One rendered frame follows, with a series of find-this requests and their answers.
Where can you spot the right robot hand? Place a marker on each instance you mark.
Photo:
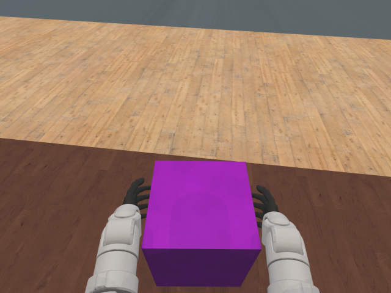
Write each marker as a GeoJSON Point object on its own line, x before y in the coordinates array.
{"type": "Point", "coordinates": [268, 203]}

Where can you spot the robot left forearm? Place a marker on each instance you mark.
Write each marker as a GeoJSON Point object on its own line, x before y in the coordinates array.
{"type": "Point", "coordinates": [118, 252]}

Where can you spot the left robot hand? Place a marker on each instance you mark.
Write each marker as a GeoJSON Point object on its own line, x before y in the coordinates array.
{"type": "Point", "coordinates": [133, 191]}

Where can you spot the robot right forearm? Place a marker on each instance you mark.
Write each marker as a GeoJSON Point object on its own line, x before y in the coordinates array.
{"type": "Point", "coordinates": [286, 256]}

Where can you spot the carton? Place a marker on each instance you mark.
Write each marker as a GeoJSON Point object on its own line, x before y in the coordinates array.
{"type": "Point", "coordinates": [200, 228]}

